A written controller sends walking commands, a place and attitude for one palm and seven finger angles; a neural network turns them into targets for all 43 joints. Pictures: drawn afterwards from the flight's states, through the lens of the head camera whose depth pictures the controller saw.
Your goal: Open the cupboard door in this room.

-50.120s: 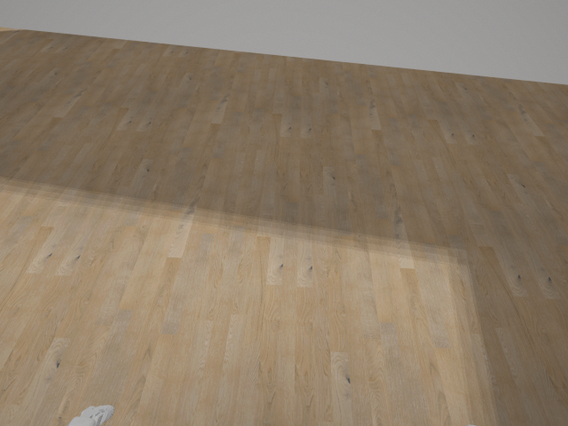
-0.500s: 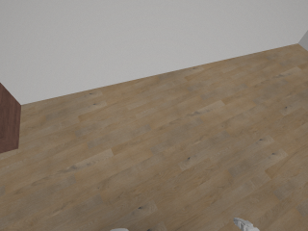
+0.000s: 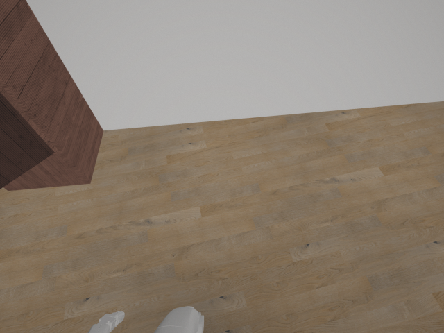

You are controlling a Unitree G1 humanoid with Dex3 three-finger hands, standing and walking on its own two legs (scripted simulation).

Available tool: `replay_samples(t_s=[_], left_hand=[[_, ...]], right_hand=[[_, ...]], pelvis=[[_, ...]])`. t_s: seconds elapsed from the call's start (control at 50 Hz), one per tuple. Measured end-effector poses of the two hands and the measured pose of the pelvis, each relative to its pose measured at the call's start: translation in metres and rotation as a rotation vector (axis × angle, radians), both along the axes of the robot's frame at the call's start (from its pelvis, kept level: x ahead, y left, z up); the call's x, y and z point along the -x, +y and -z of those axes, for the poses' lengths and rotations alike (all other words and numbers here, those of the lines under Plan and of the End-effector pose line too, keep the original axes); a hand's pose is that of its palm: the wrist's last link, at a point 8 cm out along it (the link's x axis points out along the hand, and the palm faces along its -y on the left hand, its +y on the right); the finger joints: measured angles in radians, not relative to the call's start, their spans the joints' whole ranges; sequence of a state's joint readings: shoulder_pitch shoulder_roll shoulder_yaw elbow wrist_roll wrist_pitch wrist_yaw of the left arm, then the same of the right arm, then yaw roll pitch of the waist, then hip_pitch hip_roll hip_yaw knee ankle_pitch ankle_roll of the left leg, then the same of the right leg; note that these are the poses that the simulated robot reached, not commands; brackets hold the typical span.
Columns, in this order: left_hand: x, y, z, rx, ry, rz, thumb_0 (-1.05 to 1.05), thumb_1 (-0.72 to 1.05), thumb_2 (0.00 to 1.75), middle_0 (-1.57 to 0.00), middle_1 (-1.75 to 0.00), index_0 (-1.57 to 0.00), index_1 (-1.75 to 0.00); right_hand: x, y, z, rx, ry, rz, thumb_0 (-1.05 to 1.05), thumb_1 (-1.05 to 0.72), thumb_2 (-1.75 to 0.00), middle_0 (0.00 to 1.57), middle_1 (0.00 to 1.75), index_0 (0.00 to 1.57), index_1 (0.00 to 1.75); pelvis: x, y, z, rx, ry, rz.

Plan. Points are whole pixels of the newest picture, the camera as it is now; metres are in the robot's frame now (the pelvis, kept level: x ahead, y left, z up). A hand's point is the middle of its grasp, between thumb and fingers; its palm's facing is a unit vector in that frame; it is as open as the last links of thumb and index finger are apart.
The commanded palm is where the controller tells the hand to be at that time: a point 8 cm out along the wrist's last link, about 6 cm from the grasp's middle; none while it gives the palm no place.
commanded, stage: turn to face it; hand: left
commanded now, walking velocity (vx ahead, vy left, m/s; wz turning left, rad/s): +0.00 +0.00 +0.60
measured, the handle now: out of the picture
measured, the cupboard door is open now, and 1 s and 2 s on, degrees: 45 45 45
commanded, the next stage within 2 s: take the last steps up to it in 1.34 s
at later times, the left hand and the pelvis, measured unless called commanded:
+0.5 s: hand out of the picture +0.04 +0.24 -0.16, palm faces +0.31 -0.91 -0.28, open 7.4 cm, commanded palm none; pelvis +0.01 +0.00 +0.00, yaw +18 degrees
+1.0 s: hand out of the picture -0.07 +0.18 -0.19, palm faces +0.61 -0.76 -0.22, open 7.4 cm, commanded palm none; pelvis +0.01 -0.02 -0.01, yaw +37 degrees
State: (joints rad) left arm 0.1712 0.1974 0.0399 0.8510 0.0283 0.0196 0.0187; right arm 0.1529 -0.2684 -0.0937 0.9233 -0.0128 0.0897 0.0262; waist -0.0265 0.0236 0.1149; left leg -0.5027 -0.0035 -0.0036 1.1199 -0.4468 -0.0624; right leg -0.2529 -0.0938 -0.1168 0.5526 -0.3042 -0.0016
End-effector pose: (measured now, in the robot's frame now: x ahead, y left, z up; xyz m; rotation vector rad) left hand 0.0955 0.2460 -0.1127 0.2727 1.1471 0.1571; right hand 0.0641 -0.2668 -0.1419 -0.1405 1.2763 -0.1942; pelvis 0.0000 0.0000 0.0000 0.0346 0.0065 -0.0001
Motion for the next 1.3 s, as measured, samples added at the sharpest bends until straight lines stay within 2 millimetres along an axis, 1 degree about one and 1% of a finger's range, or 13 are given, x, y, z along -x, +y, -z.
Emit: replay_samples(t_s=[0.12,0.22,0.28,0.38,0.48,0.6,0.74,0.82,0.88,0.96,1.04,1.16,1.3], left_hand=[[0.041,-0.004,0.013,0.061,0.049,-0.105,0.01,0.9,0.9,-0.21,-0.3,-0.2,-0.3],[0.08,0.018,0.04,0.093,0.096,-0.219,0.01,0.9,0.9,-0.21,-0.3,-0.2,-0.3],[0.094,0.031,0.044,0.079,0.134,-0.269,0.01,0.9,0.9,-0.21,-0.3,-0.2,-0.3],[0.093,0.043,0.028,0.053,0.094,-0.323,0.01,0.91,0.9,-0.2,-0.3,-0.2,-0.3],[0.08,0.039,0.013,0.023,0.023,-0.348,0.01,0.91,0.9,-0.2,-0.3,-0.2,-0.3],[0.069,0.017,0.005,-0.03,-0.065,-0.375,0.01,0.91,0.9,-0.2,-0.3,-0.2,-0.3],[0.1,-0.022,0.002,0.012,-0.017,-0.463,0.01,0.9,0.9,-0.21,-0.3,-0.2,-0.3],[0.123,-0.035,0.01,0.059,0.003,-0.537,0.01,0.9,0.9,-0.21,-0.3,-0.2,-0.3],[0.147,-0.038,0.022,0.089,0.021,-0.602,0.01,0.9,0.9,-0.21,-0.3,-0.2,-0.3],[0.186,-0.033,0.044,0.117,0.07,-0.692,0.01,0.9,0.9,-0.21,-0.3,-0.2,-0.3],[0.209,-0.026,0.042,0.109,0.125,-0.753,0.01,0.91,0.9,-0.21,-0.3,-0.2,-0.3],[0.209,-0.021,0.024,0.079,0.087,-0.799,0.01,0.91,0.9,-0.2,-0.3,-0.2,-0.3],[0.182,-0.035,0.013,0.039,0.035,-0.814,0.01,0.91,0.9,-0.2,-0.3,-0.2,-0.3]], right_hand=[[-0.04,0.014,-0.011,0.008,-0.022,-0.12,0.01,-0.91,-0.9,0.19,0.3,0.2,0.3],[-0.083,0.04,-0.012,0.043,-0.104,-0.24,0.01,-0.91,-0.9,0.19,0.3,0.2,0.3],[-0.095,0.051,-0.017,0.058,-0.132,-0.292,0.01,-0.91,-0.9,0.19,0.3,0.2,0.3],[-0.095,0.058,-0.023,0.06,-0.109,-0.341,0.01,-0.91,-0.9,0.2,0.3,0.2,0.3],[-0.092,0.05,-0.017,0.035,-0.063,-0.37,0.01,-0.9,-0.9,0.2,0.3,0.2,0.3],[-0.101,0.026,0.008,0.0,-0.02,-0.392,0.01,-0.9,-0.9,0.2,0.3,0.2,0.3],[-0.129,0.022,-0.001,-0.001,-0.005,-0.466,0.01,-0.91,-0.9,0.2,0.3,0.2,0.3],[-0.147,0.039,-0.01,0.005,-0.011,-0.544,0.01,-0.91,-0.9,0.19,0.3,0.2,0.3],[-0.163,0.062,-0.013,0.018,-0.033,-0.618,0.01,-0.91,-0.9,0.19,0.3,0.2,0.3],[-0.183,0.096,-0.013,0.035,-0.109,-0.712,0.01,-0.91,-0.9,0.19,0.3,0.2,0.3],[-0.186,0.115,-0.023,0.044,-0.136,-0.767,0.01,-0.91,-0.9,0.2,0.3,0.2,0.3],[-0.182,0.121,-0.025,0.033,-0.096,-0.811,0.01,-0.91,-0.9,0.2,0.3,0.2,0.3],[-0.185,0.104,-0.004,-0.008,-0.023,-0.82,0.01,-0.9,-0.9,0.2,0.3,0.2,0.3]], pelvis=[[-0.002,0.001,-0.002,-0.006,0.004,-0.086],[-0.002,0.014,0.014,0.023,0.011,-0.158],[0.0,0.016,0.013,0.029,0.01,-0.189],[-0.001,0.012,0.003,0.043,0.011,-0.241],[-0.004,0.0,0.0,0.048,0.009,-0.296],[-0.012,-0.027,0.012,0.03,0.011,-0.369],[-0.016,-0.037,0.0,0.008,-0.008,-0.475],[-0.017,-0.036,-0.002,0.001,-0.001,-0.538],[-0.015,-0.03,0.002,0.008,0.002,-0.582],[-0.01,-0.018,0.015,0.031,0.005,-0.635],[-0.009,-0.017,0.009,0.044,0.0,-0.668],[-0.015,-0.02,-0.002,0.055,-0.005,-0.709],[-0.034,-0.036,0.002,0.039,-0.002,-0.758]])
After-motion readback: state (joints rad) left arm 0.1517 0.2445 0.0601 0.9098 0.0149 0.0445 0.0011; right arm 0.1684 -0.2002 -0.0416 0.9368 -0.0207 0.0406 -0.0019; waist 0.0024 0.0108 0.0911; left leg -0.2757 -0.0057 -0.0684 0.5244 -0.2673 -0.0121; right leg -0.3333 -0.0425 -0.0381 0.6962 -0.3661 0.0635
